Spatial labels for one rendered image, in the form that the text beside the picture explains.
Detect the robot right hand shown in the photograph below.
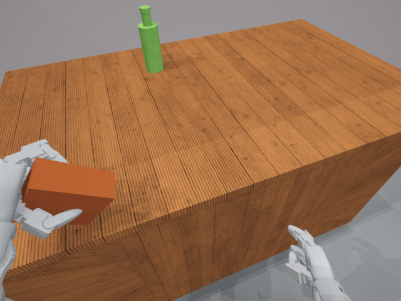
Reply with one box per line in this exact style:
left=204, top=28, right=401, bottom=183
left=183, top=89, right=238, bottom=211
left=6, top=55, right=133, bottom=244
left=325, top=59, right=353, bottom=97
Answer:
left=286, top=225, right=335, bottom=288

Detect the table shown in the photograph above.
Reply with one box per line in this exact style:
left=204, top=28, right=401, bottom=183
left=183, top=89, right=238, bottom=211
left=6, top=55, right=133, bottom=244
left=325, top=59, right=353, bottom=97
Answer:
left=0, top=19, right=401, bottom=301

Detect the robot right forearm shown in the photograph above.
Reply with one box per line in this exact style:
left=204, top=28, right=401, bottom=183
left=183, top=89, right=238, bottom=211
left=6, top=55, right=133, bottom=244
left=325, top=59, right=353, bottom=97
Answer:
left=312, top=278, right=351, bottom=301

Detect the sponge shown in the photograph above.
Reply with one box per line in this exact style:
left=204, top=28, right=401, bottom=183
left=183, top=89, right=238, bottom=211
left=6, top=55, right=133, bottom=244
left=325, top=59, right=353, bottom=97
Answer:
left=12, top=157, right=115, bottom=226

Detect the robot left forearm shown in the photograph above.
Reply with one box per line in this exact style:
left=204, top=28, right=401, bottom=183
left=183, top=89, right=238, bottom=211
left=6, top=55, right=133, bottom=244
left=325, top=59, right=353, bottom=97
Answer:
left=0, top=221, right=17, bottom=301

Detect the robot left hand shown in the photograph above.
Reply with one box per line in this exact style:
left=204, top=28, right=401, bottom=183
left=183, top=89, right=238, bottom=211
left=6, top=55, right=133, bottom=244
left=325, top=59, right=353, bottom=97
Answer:
left=0, top=139, right=83, bottom=240

